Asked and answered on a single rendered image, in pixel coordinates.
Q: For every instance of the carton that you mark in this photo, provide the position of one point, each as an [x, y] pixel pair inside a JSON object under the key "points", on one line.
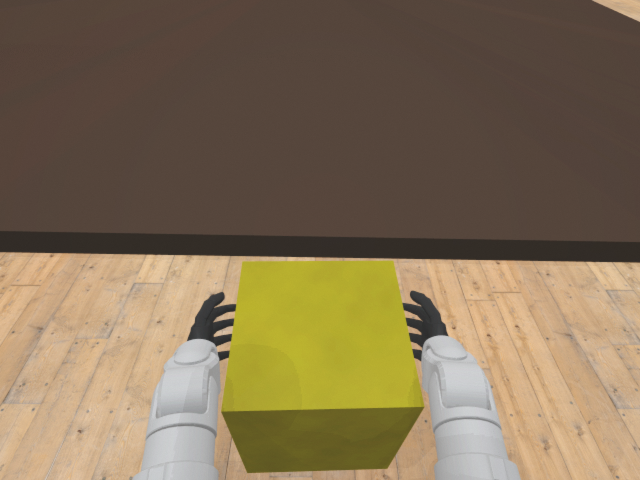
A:
{"points": [[321, 374]]}

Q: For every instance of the robot right hand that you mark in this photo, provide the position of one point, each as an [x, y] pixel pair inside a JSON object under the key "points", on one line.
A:
{"points": [[431, 324]]}

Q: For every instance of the left robot forearm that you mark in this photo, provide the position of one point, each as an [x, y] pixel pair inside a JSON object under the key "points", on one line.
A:
{"points": [[182, 425]]}

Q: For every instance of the right robot forearm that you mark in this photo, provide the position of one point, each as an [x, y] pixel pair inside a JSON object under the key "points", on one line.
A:
{"points": [[465, 421]]}

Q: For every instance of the robot left hand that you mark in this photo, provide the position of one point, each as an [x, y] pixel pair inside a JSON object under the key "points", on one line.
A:
{"points": [[205, 327]]}

